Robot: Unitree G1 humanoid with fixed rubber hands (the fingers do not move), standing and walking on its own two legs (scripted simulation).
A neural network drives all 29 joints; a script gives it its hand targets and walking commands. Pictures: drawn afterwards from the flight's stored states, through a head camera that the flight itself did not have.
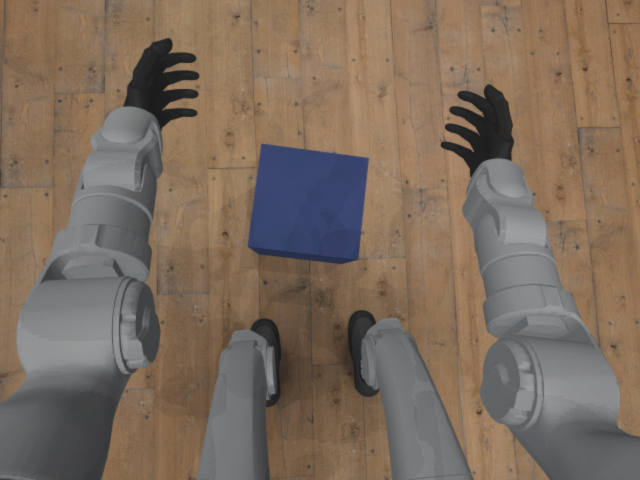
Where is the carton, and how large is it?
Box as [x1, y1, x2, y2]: [248, 144, 368, 263]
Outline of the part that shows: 261,144 248,246 261,254 337,263 343,263 357,259 368,158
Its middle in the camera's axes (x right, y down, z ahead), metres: -0.02 -0.06 +0.86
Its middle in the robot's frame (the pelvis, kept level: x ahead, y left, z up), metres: +0.48 -0.02 -0.51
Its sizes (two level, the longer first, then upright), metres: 0.210 0.200 0.250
